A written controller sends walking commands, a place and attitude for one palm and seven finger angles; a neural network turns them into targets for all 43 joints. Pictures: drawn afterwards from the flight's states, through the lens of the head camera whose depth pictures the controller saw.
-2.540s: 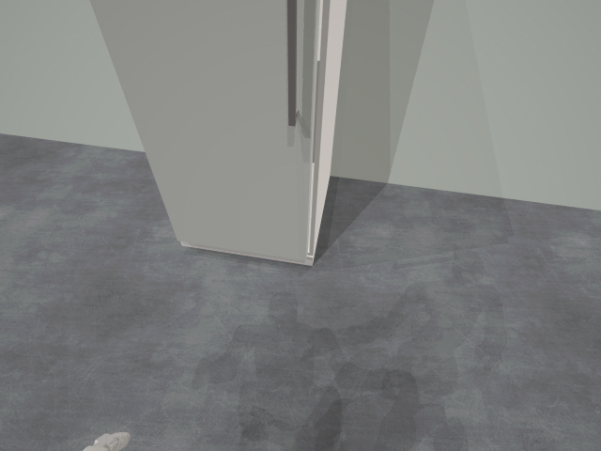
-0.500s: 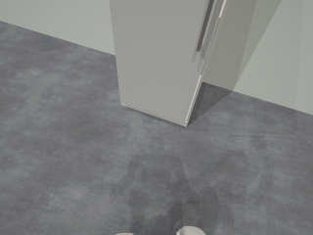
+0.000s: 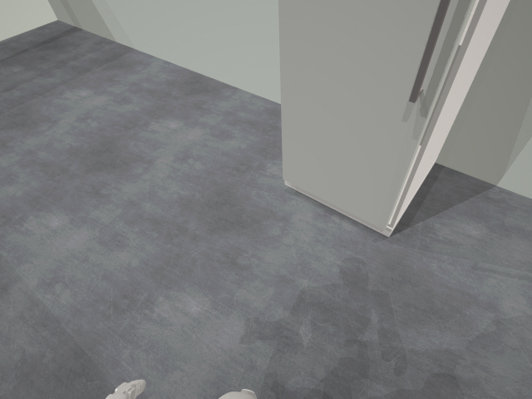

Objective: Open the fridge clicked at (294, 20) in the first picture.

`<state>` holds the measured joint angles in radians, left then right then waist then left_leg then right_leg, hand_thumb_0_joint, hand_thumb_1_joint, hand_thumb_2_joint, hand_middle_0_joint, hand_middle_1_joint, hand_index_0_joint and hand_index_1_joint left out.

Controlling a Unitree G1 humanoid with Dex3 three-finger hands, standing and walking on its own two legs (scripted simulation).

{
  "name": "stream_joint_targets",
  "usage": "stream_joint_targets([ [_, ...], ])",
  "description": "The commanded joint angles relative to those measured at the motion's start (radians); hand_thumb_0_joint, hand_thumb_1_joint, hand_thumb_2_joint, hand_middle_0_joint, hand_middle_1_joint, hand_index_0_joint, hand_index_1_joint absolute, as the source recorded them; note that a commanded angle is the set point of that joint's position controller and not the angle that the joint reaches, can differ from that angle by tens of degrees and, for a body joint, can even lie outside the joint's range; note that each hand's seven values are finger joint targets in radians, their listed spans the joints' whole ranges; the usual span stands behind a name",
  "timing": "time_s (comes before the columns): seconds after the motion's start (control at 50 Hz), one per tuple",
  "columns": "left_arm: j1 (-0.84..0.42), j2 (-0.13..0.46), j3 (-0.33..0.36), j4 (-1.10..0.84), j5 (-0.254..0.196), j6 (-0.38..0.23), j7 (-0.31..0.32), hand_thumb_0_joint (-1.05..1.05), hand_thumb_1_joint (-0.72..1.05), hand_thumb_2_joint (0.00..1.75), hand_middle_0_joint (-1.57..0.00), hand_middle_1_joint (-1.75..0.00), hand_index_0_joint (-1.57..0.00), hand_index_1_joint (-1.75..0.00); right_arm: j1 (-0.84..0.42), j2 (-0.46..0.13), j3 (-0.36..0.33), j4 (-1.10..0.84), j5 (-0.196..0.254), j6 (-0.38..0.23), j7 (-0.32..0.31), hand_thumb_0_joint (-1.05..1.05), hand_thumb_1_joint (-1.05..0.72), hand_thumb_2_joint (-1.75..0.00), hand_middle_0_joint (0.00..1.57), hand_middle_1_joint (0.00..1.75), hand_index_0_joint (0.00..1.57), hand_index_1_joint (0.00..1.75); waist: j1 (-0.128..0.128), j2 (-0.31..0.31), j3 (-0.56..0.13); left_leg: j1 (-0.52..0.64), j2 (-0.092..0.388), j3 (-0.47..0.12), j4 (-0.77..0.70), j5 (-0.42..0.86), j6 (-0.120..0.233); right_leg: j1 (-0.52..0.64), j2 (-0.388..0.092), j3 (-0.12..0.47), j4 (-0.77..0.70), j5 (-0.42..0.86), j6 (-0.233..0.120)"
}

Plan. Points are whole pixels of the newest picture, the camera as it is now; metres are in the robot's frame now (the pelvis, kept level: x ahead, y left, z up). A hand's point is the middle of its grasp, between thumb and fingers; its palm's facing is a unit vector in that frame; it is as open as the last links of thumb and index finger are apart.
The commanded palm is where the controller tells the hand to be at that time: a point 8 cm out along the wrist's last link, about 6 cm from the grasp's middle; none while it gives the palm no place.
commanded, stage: walk to a spot facing it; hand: right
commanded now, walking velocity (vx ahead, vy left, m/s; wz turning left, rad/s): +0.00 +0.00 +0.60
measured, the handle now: (446, 2) +0.87 -0.39 +0.20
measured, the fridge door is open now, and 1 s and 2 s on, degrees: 0 0 0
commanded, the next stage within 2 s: turn to face it in 1.36 s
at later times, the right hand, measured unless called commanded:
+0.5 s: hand (330, 372) +0.20 -0.09 -0.15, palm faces -0.39 +0.89 -0.22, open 7.4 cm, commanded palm none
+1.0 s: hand (323, 383) +0.19 -0.08 -0.20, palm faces -0.39 +0.91 -0.12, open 7.4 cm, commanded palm none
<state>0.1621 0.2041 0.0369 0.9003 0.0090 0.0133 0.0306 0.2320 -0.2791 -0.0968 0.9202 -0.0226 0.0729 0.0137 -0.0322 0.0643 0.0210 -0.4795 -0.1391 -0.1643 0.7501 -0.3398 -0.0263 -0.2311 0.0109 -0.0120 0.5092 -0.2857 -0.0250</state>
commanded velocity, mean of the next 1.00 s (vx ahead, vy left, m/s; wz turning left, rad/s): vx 0.31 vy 0.00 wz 0.38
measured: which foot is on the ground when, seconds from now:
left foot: up 0.00-0.46, down 0.48-0.98, up 1.00-1.00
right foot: down 0.00-0.48, up 0.50-0.94, down 0.96-1.00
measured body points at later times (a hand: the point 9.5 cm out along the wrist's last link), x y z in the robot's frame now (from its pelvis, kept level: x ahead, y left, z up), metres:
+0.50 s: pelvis +0.01 +0.04 -0.01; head +0.02 +0.06 +0.44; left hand -0.15 +0.26 -0.16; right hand +0.22 -0.14 -0.13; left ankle -0.02 +0.15 -0.74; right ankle -0.01 -0.10 -0.73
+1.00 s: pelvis +0.20 +0.10 -0.02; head +0.24 +0.08 +0.42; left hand +0.21 +0.37 -0.14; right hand +0.22 -0.13 -0.19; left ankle -0.01 +0.15 -0.71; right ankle +0.33 +0.09 -0.74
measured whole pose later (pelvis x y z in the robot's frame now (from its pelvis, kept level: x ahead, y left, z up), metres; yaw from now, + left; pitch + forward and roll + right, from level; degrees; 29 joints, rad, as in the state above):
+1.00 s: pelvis +0.20 +0.10 -0.02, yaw +30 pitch -1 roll +2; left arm 0.11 0.15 0.04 0.95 0.03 -0.06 -0.02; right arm 0.46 -0.16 -0.05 1.14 -0.01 -0.04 -0.01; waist -0.05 0.05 0.06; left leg -0.02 -0.02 -0.02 0.69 -0.51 0.01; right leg -0.46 -0.06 -0.15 0.68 -0.19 -0.06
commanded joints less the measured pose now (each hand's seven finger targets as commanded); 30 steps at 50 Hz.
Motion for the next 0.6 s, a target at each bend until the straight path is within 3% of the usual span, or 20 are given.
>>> stream_joint_targets([
  [0.0,-0.107,0.174,0.032,-0.111,0.013,-0.026,0.019,0.0,0.9,0.9,-0.2,-0.3,-0.2,-0.3,0.044,-0.102,-0.04,-0.062,-0.018,-0.012,0.017,0.0,-0.9,-0.9,0.2,0.3,0.2,0.3,-0.038,-0.182,0.025,-0.079,0.102,0.073,0.515,-0.017,-0.05,-0.085,-0.311,0.167,-0.285,0.061,-0.1],
  [0.04,-0.07,0.159,0.03,-0.097,0.01,-0.03,0.017,0.0,0.9,0.9,-0.2,-0.3,-0.2,-0.3,0.036,-0.068,-0.027,-0.059,-0.014,-0.01,0.025,0.0,-0.9,-0.9,0.2,0.3,0.2,0.3,-0.024,-0.158,0.032,-0.12,0.118,0.119,0.515,0.014,-0.057,-0.017,-0.26,0.063,-0.246,0.147,-0.085],
  [0.08,0.032,0.159,0.034,-0.068,0.012,-0.031,0.016,0.0,0.9,0.9,-0.2,-0.3,-0.2,-0.3,-0.01,-0.05,-0.016,-0.075,-0.009,-0.012,0.025,0.0,-0.9,-0.9,0.2,0.3,0.2,0.3,0.019,-0.195,0.027,-0.166,0.13,0.133,0.457,0.016,-0.066,0.097,-0.257,0.052,-0.219,0.214,-0.093],
  [0.1,0.069,0.161,0.036,-0.057,0.012,-0.032,0.016,0.0,0.9,0.9,-0.2,-0.3,-0.2,-0.3,-0.035,-0.047,-0.014,-0.08,-0.005,-0.012,0.024,0.0,-0.9,-0.9,0.2,0.3,0.2,0.3,0.036,-0.212,0.026,-0.173,0.147,0.134,0.418,0.005,-0.069,0.127,-0.28,0.065,-0.216,0.242,-0.107],
  [0.14,0.141,0.17,0.041,-0.032,0.014,-0.039,0.013,0.0,0.9,0.9,-0.2,-0.3,-0.2,-0.3,-0.076,-0.04,-0.009,-0.091,-0.006,-0.014,0.029,0.0,-0.9,-0.9,0.2,0.3,0.2,0.3,0.064,-0.214,0.016,-0.178,0.17,0.155,0.338,-0.015,-0.069,0.185,-0.317,0.082,-0.238,0.171,-0.12],
  [0.18,0.175,0.185,0.05,-0.015,0.015,-0.044,0.011,0.0,0.9,0.9,-0.2,-0.3,-0.2,-0.3,-0.112,-0.033,-0.005,-0.099,-0.008,-0.014,0.037,0.0,-0.9,-0.9,0.2,0.3,0.2,0.3,0.08,-0.211,0.022,-0.191,0.196,0.172,0.276,-0.023,-0.065,0.216,-0.353,0.088,-0.278,0.02,-0.125],
  [0.24,0.218,0.188,0.055,0.01,0.018,-0.049,0.006,0.0,0.9,0.9,-0.2,-0.3,-0.2,-0.3,-0.172,-0.032,-0.001,-0.11,-0.009,-0.019,0.046,0.0,-0.9,-0.9,0.2,0.3,0.2,0.3,0.105,-0.228,0.054,-0.173,0.219,0.19,0.195,-0.042,-0.05,0.194,-0.384,0.09,-0.322,-0.142,-0.121],
  [0.28,0.209,0.193,0.058,0.021,0.021,-0.052,0.003,0.0,0.9,0.9,-0.2,-0.3,-0.2,-0.3,-0.175,-0.019,0.0,-0.11,-0.009,-0.024,0.051,0.0,-0.9,-0.9,0.2,0.3,0.2,0.3,0.097,-0.231,0.051,-0.144,0.234,0.205,0.125,-0.041,-0.04,0.185,-0.403,0.046,-0.328,-0.18,-0.114],
  [0.34,0.217,0.197,0.062,0.038,0.026,-0.054,-0.004,0.0,0.9,0.9,-0.2,-0.3,-0.2,-0.3,-0.194,0.0,0.005,-0.11,-0.009,-0.036,0.053,0.0,-0.9,-0.9,0.2,0.3,0.2,0.3,0.102,-0.221,0.046,-0.028,0.214,0.258,-0.003,-0.077,-0.019,0.138,-0.401,-0.025,-0.299,-0.157,-0.091],
  [0.36,0.208,0.204,0.064,0.042,0.028,-0.055,-0.007,0.0,0.9,0.9,-0.2,-0.3,-0.2,-0.3,-0.181,0.011,0.006,-0.112,-0.008,-0.039,0.052,0.0,-0.9,-0.9,0.2,0.3,0.2,0.3,0.09,-0.239,0.035,0.003,0.207,0.27,-0.04,-0.085,-0.012,0.139,-0.408,-0.047,-0.282,-0.137,-0.087],
  [0.4,0.194,0.207,0.063,0.046,0.028,-0.054,-0.013,0.0,0.9,0.9,-0.2,-0.3,-0.2,-0.3,-0.141,0.012,0.003,-0.097,-0.007,-0.049,0.048,0.0,-0.9,-0.9,0.2,0.3,0.2,0.3,0.064,-0.217,0.014,0.125,0.186,0.291,-0.14,-0.063,0.006,0.095,-0.406,-0.099,-0.214,-0.098,-0.063],
  [0.42,0.187,0.204,0.062,0.047,0.027,-0.052,-0.015,0.0,0.9,0.9,-0.2,-0.3,-0.2,-0.3,-0.081,0.005,0.0,-0.073,-0.008,-0.056,0.044,0.0,-0.9,-0.9,0.2,0.3,0.2,0.3,0.031,-0.185,-0.012,0.235,0.158,0.32,-0.221,-0.001,0.017,0.061,-0.377,-0.145,-0.12,-0.086,-0.037],
  [0.44,0.191,0.183,0.056,0.045,0.023,-0.051,-0.022,0.0,0.9,0.9,-0.2,-0.3,-0.2,-0.3,0.022,-0.038,-0.008,-0.037,-0.01,-0.069,0.033,0.0,-0.9,-0.9,0.2,0.3,0.2,0.3,-0.018,-0.069,-0.069,0.449,0.158,0.295,-0.319,0.027,0.049,-0.052,-0.332,-0.201,0.074,-0.041,0.007],
  [0.46,0.169,0.12,0.036,0.009,0.008,-0.049,-0.035,0.0,0.9,0.9,-0.2,-0.3,-0.2,-0.3,0.16,-0.158,-0.032,0.002,-0.017,-0.085,0.017,0.0,-0.9,-0.9,0.2,0.3,0.2,0.3,-0.088,0.202,-0.133,0.696,0.393,-0.021,-0.429,-0.164,0.135,-0.328,-0.229,-0.302,0.384,-0.188,0.062],
  [0.48,0.044,0.101,0.019,-0.06,0.016,-0.048,-0.039,0.0,0.9,0.9,-0.2,-0.3,-0.2,-0.3,0.251,-0.241,-0.045,0.029,0.006,-0.084,0.001,0.0,-0.9,-0.9,0.2,0.3,0.2,0.3,-0.129,0.292,-0.109,0.713,0.548,-0.373,-0.52,-0.073,0.221,-0.55,-0.128,-0.187,0.602,-0.35,0.082],
  [0.5,0.006,0.128,0.033,-0.068,0.021,-0.048,-0.036,0.0,0.9,0.9,-0.2,-0.3,-0.2,-0.3,0.244,-0.23,-0.045,0.031,0.013,-0.084,-0.011,0.0,-0.9,-0.9,0.2,0.3,0.2,0.3,-0.117,0.157,-0.064,0.673,0.558,-0.331,-0.53,-0.039,0.249,-0.594,-0.154,-0.07,0.681,-0.269,0.07],
  [0.52,0.015,0.127,0.037,-0.049,0.016,-0.05,-0.039,0.0,0.9,0.9,-0.2,-0.3,-0.2,-0.3,0.186,-0.194,-0.037,0.02,0.013,-0.095,-0.015,0.0,-0.9,-0.9,0.2,0.3,0.2,0.3,-0.089,0.166,-0.038,0.592,0.512,-0.28,-0.538,-0.06,0.225,-0.576,-0.189,-0.048,0.7,-0.174,0.065],
  [0.54,0.012,0.129,0.042,-0.031,0.019,-0.049,-0.039,0.0,0.9,0.9,-0.2,-0.3,-0.2,-0.3,0.125,-0.141,-0.023,0.014,0.012,-0.1,-0.017,0.0,-0.9,-0.9,0.2,0.3,0.2,0.3,-0.058,0.102,0.016,0.513,0.481,-0.234,-0.549,-0.081,0.213,-0.547,-0.199,-0.036,0.695,-0.11,0.069],
  [0.58,0.071,0.11,0.04,0.011,0.028,-0.042,-0.043,0.0,0.9,0.9,-0.2,-0.3,-0.2,-0.3,0.062,-0.081,0.006,0.003,0.007,-0.119,-0.015,0.0,-0.9,-0.9,0.2,0.3,0.2,0.3,0.011,0.038,0.068,0.397,0.41,-0.071,-0.55,0.138,0.18,-0.466,-0.201,-0.045,0.636,-0.009,0.09],
])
